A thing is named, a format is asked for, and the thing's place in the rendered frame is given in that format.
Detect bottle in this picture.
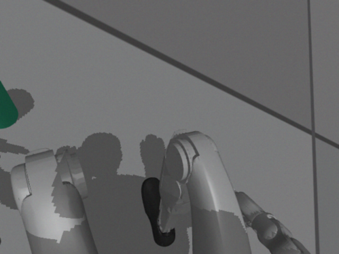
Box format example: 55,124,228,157
0,81,18,129

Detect right robot foot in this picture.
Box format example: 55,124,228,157
141,177,175,247

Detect right robot arm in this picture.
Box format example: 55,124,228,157
251,213,311,254

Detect right robot hand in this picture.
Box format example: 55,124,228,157
234,190,266,228

